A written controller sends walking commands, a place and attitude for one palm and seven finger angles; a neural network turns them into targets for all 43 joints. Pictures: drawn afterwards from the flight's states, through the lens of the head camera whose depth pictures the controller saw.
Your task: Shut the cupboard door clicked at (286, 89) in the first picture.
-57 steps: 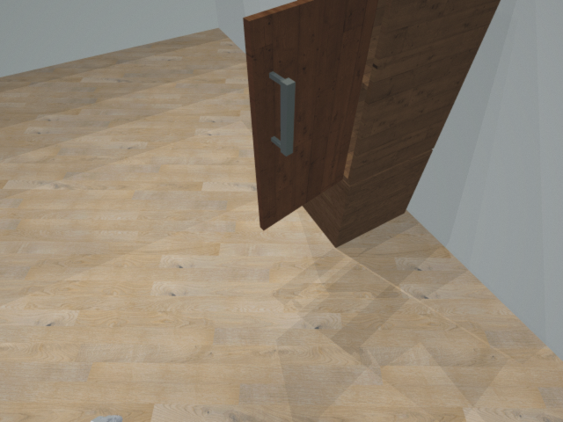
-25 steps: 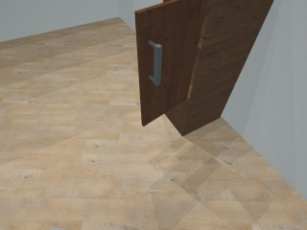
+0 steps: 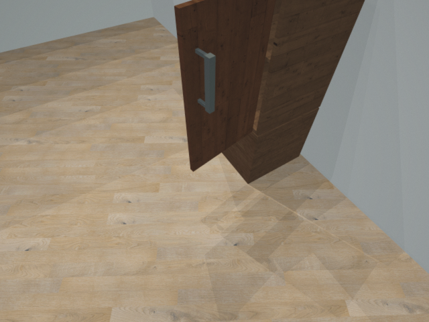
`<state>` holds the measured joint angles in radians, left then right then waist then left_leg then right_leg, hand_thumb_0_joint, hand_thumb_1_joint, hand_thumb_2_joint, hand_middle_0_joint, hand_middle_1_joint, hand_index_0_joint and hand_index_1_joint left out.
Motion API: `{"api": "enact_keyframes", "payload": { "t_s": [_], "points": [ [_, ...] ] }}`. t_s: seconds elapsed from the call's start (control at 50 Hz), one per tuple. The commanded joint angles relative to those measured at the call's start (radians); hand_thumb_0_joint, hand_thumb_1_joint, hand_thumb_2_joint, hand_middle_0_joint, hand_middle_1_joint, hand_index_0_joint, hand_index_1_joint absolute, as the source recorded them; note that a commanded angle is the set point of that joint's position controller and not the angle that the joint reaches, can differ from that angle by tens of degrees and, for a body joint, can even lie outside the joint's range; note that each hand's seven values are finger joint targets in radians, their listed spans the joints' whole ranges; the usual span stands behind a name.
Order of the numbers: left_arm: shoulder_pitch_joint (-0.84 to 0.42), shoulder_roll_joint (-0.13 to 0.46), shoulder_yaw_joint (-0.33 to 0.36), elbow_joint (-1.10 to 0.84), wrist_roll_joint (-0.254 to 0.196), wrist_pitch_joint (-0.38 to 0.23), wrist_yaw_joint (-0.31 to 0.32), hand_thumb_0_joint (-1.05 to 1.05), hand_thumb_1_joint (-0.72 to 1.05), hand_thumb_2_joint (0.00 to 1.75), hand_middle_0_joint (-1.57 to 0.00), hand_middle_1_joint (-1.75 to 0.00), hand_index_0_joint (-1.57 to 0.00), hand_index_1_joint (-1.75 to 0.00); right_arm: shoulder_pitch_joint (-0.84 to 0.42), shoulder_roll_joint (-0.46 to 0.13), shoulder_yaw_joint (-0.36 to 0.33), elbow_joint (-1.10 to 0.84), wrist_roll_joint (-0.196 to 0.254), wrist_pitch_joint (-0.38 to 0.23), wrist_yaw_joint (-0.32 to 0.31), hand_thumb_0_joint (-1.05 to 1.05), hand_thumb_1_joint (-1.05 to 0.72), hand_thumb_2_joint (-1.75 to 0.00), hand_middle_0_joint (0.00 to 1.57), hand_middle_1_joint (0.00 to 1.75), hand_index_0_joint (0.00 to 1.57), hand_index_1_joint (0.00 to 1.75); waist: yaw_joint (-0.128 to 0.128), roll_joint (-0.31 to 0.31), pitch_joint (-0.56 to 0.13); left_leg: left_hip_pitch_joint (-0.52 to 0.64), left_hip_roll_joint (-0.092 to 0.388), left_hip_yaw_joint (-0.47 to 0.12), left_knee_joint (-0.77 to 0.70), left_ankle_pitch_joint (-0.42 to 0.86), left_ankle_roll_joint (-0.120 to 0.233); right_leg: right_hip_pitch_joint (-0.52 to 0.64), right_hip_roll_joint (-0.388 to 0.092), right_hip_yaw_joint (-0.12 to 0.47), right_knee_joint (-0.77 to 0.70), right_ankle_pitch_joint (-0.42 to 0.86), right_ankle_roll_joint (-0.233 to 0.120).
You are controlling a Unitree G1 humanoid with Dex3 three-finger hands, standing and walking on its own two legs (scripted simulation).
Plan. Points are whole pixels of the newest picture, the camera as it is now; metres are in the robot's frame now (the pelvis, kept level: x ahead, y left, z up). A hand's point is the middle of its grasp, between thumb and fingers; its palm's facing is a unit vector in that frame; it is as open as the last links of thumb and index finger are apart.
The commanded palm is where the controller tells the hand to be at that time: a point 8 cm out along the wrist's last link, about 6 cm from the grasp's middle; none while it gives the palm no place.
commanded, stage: walk around to get in front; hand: left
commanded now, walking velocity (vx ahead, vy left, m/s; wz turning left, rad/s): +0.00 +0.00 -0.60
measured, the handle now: (204, 82) +0.68 +0.08 +0.05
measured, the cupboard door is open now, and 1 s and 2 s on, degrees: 100 100 100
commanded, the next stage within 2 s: none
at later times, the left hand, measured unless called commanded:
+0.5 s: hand out of the picture +0.06 +0.16 -0.17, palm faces -0.24 -0.94 -0.25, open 7.4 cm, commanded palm none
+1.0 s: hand (174, 302) +0.19 +0.11 -0.18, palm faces -0.55 -0.79 -0.28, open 7.4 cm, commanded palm none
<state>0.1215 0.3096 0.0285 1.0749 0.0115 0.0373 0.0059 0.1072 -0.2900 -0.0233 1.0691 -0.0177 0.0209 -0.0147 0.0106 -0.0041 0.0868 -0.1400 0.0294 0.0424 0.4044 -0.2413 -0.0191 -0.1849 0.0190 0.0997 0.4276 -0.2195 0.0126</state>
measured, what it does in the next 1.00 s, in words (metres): steps on the spot, turning right: left foot, then right foot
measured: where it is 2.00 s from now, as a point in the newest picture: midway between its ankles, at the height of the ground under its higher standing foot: outside the picture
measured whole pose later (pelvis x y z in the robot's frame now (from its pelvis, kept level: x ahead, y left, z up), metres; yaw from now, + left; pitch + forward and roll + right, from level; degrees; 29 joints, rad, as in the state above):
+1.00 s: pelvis -0.02 -0.03 -0.02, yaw -36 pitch +1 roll +1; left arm 0.16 0.29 0.08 0.88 0.03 0.06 -0.01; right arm 0.15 -0.25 -0.05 0.88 0.00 0.05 -0.02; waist 0.00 -0.04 0.12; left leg -0.40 0.06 0.05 0.92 -0.52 -0.06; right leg -0.37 0.01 0.10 0.62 -0.27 0.01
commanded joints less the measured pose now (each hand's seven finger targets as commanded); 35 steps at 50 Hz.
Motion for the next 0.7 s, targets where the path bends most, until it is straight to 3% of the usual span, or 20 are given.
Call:
{"api": "enact_keyframes", "payload": {
  "t_s": [0.0, 0.08, 0.12, 0.14, 0.16, 0.18, 0.2, 0.22, 0.24, 0.26, 0.32, 0.46, 0.52, 0.54, 0.56, 0.58, 0.6, 0.62, 0.64, 0.68],
  "points": [
    [0.002, 0.126, 0.038, -0.117, 0.004, 0.004, -0.002, 0.00, 0.90, 0.90, -0.20, -0.30, -0.20, -0.30, 0.073, -0.175, -0.056, -0.077, -0.005, 0.002, -0.023, 0.00, -0.90, -0.90, 0.20, 0.30, 0.20, 0.30, -0.030, 0.084, -0.071, 0.058, 0.191, -0.089, -0.031, 0.149, 0.064, -0.145, -0.042, 0.020, 0.139, 0.179, -0.024],
    [0.014, 0.079, 0.052, -0.166, 0.002, 0.023, -0.010, 0.00, 0.90, 0.90, -0.20, -0.30, -0.20, -0.30, 0.055, -0.177, -0.068, -0.124, -0.017, -0.008, -0.027, 0.00, -0.90, -0.90, 0.20, 0.30, 0.20, 0.30, -0.016, 0.226, -0.045, -0.009, 0.368, -0.161, -0.080, 0.348, 0.195, -0.221, -0.027, -0.058, 0.503, -0.329, -0.009],
    [0.083, 0.064, 0.060, -0.168, 0.004, 0.018, -0.018, 0.00, 0.90, 0.90, -0.20, -0.30, -0.20, -0.30, 0.003, -0.167, -0.071, -0.151, -0.020, -0.009, -0.029, 0.00, -0.90, -0.90, 0.20, 0.30, 0.20, 0.30, 0.032, 0.191, -0.058, -0.076, 0.340, -0.068, 0.021, 0.389, 0.151, -0.104, -0.057, -0.069, 0.387, -0.273, -0.021],
    [0.165, 0.071, 0.068, -0.152, 0.009, 0.011, -0.022, 0.00, 0.90, 0.90, -0.20, -0.30, -0.20, -0.30, -0.039, -0.167, -0.075, -0.165, -0.013, -0.005, -0.030, 0.00, -0.90, -0.90, 0.20, 0.30, 0.20, 0.30, 0.076, 0.101, -0.076, -0.126, 0.280, -0.008, 0.148, 0.308, 0.094, -0.010, -0.055, -0.073, 0.229, -0.123, -0.022],
    [0.241, 0.142, 0.090, -0.138, 0.020, -0.002, -0.016, 0.00, 0.90, 0.90, -0.20, -0.30, -0.20, -0.30, -0.063, -0.122, -0.074, -0.186, 0.001, 0.005, -0.030, 0.00, -0.90, -0.90, 0.20, 0.30, 0.20, 0.30, 0.112, -0.168, -0.088, -0.231, 0.113, 0.074, 0.406, 0.025, 0.003, 0.046, -0.164, 0.151, -0.045, 0.133, -0.052],
    [0.245, 0.227, 0.105, -0.140, 0.024, -0.008, 0.003, 0.00, 0.90, 0.90, -0.20, -0.30, -0.20, -0.30, -0.053, -0.050, -0.064, -0.221, 0.012, 0.010, -0.024, 0.00, -0.90, -0.90, 0.20, 0.30, 0.20, 0.30, 0.096, -0.410, -0.065, -0.390, -0.045, 0.036, 0.661, -0.412, -0.034, 0.039, -0.364, 0.489, -0.176, 0.389, -0.132],
    [0.233, 0.217, 0.105, -0.148, 0.012, -0.008, 0.016, 0.00, 0.90, 0.90, -0.20, -0.30, -0.20, -0.30, -0.022, -0.076, -0.064, -0.205, 0.012, 0.021, -0.023, 0.00, -0.90, -0.90, 0.20, 0.30, 0.20, 0.30, 0.078, -0.307, -0.074, -0.402, -0.009, -0.092, 0.772, -0.382, -0.016, 0.045, -0.351, 0.465, -0.159, 0.362, -0.169],
    [0.161, 0.218, 0.101, -0.181, 0.010, -0.001, 0.009, 0.00, 0.90, 0.90, -0.20, -0.30, -0.20, -0.30, 0.017, -0.064, -0.064, -0.202, 0.016, 0.021, -0.008, 0.00, -0.90, -0.90, 0.20, 0.30, 0.20, 0.30, 0.040, -0.267, -0.070, -0.396, 0.022, -0.078, 0.796, -0.342, -0.020, -0.050, -0.344, 0.453, -0.186, -0.004, -0.231],
    [0.106, 0.152, 0.099, -0.204, 0.013, 0.000, 0.013, 0.00, 0.90, 0.90, -0.20, -0.30, -0.20, -0.30, -0.017, -0.072, -0.073, -0.192, 0.008, 0.021, -0.011, 0.00, -0.90, -0.90, 0.20, 0.30, 0.20, 0.30, 0.022, -0.201, -0.053, -0.404, 0.022, -0.086, 0.825, -0.242, -0.021, -0.070, -0.263, 0.438, -0.173, -0.022, -0.197],
    [0.083, 0.124, 0.092, -0.210, 0.012, -0.008, 0.018, 0.00, 0.90, 0.90, -0.20, -0.30, -0.20, -0.30, -0.014, -0.070, -0.070, -0.187, 0.005, 0.017, -0.014, 0.00, -0.90, -0.90, 0.20, 0.30, 0.20, 0.30, 0.002, -0.196, -0.069, -0.406, 0.033, -0.100, 0.804, -0.202, -0.031, -0.042, -0.240, 0.382, -0.138, 0.097, -0.194],
    [0.159, 0.108, 0.091, -0.193, 0.010, -0.024, 0.027, 0.00, 0.90, 0.90, -0.20, -0.30, -0.20, -0.30, -0.038, -0.016, -0.056, -0.198, 0.011, 0.010, -0.018, 0.00, -0.90, -0.90, 0.20, 0.30, 0.20, 0.30, 0.023, -0.085, -0.166, -0.369, 0.013, -0.072, 0.635, -0.219, -0.048, 0.098, -0.225, 0.339, -0.055, 0.442, -0.209],
    [0.160, 0.118, 0.104, -0.188, 0.018, -0.008, 0.020, 0.00, 0.90, 0.90, -0.20, -0.30, -0.20, -0.30, -0.039, -0.007, -0.053, -0.218, 0.025, -0.003, -0.027, 0.00, -0.90, -0.90, 0.20, 0.30, 0.20, 0.30, 0.032, -0.178, -0.166, -0.260, -0.032, -0.063, 0.333, -0.215, -0.032, 0.104, -0.182, 0.395, -0.038, 0.472, -0.198],
    [0.090, 0.110, 0.101, -0.207, 0.010, 0.001, 0.015, 0.00, 0.90, 0.90, -0.20, -0.30, -0.20, -0.30, 0.058, -0.024, -0.058, -0.191, 0.027, -0.009, -0.037, 0.00, -0.90, -0.90, 0.20, 0.30, 0.20, 0.30, -0.027, -0.134, -0.172, -0.023, -0.030, -0.054, 0.073, -0.058, -0.020, -0.060, -0.133, 0.380, -0.004, 0.335, -0.123],
    [0.080, 0.076, 0.093, -0.218, 0.004, 0.001, 0.012, 0.00, 0.90, 0.90, -0.20, -0.30, -0.20, -0.30, 0.091, -0.058, -0.065, -0.181, 0.024, -0.017, -0.043, 0.00, -0.90, -0.90, 0.20, 0.30, 0.20, 0.30, -0.043, -0.042, -0.182, 0.140, 0.049, -0.113, -0.037, -0.015, -0.002, -0.209, -0.067, 0.314, 0.053, 0.186, -0.074],
    [0.080, 0.021, 0.082, -0.245, -0.010, 0.003, 0.000, 0.00, 0.90, 0.90, -0.20, -0.30, -0.20, -0.30, 0.099, -0.150, -0.080, -0.191, 0.005, -0.027, -0.049, 0.00, -0.90, -0.90, 0.20, 0.30, 0.20, 0.30, -0.050, 0.248, -0.165, 0.239, 0.291, -0.370, -0.146, 0.002, 0.087, -0.416, 0.068, 0.153, 0.232, -0.135, -0.014],
    [0.031, 0.043, 0.082, -0.268, -0.004, 0.002, -0.009, 0.00, 0.90, 0.90, -0.20, -0.30, -0.20, -0.30, 0.105, -0.193, -0.085, -0.207, -0.006, -0.022, -0.052, 0.00, -0.90, -0.90, 0.20, 0.30, 0.20, 0.30, -0.057, 0.322, -0.115, 0.136, 0.472, -0.483, -0.172, 0.144, 0.194, -0.444, 0.063, -0.011, 0.486, -0.403, 0.031],
    [-0.011, 0.075, 0.090, -0.281, 0.007, 0.001, -0.015, 0.00, 0.90, 0.90, -0.20, -0.30, -0.20, -0.30, 0.080, -0.176, -0.076, -0.219, -0.015, -0.022, -0.052, 0.00, -0.90, -0.90, 0.20, 0.30, 0.20, 0.30, -0.048, 0.187, -0.069, 0.019, 0.478, -0.441, -0.141, 0.268, 0.247, -0.415, 0.012, 0.002, 0.634, -0.374, 0.044],
    [0.034, 0.042, 0.092, -0.295, 0.008, -0.005, -0.025, 0.00, 0.90, 0.90, -0.20, -0.30, -0.20, -0.30, 0.019, -0.169, -0.072, -0.252, -0.021, -0.022, -0.046, 0.00, -0.90, -0.90, 0.20, 0.30, 0.20, 0.30, -0.002, 0.138, -0.086, -0.076, 0.448, -0.335, -0.121, 0.257, 0.238, -0.351, -0.021, -0.026, 0.660, -0.349, 0.048],
    [0.012, 0.050, 0.093, -0.271, 0.016, 0.005, -0.028, 0.00, 0.90, 0.90, -0.20, -0.30, -0.20, -0.30, 0.000, -0.136, -0.068, -0.249, -0.025, -0.031, -0.041, 0.00, -0.90, -0.90, 0.20, 0.30, 0.20, 0.30, 0.005, 0.217, -0.078, -0.056, 0.364, -0.280, -0.088, 0.410, 0.210, -0.373, -0.008, -0.044, 0.665, -0.322, 0.048],
    [0.014, 0.028, 0.084, -0.274, 0.011, 0.011, -0.040, 0.00, 0.90, 0.90, -0.20, -0.30, -0.20, -0.30, 0.021, -0.127, -0.067, -0.249, -0.029, -0.025, -0.042, 0.00, -0.90, -0.90, 0.20, 0.30, 0.20, 0.30, 0.001, 0.239, -0.076, -0.021, 0.277, -0.103, 0.005, 0.563, 0.150, -0.320, -0.017, -0.100, 0.565, -0.302, 0.040]
  ]
}}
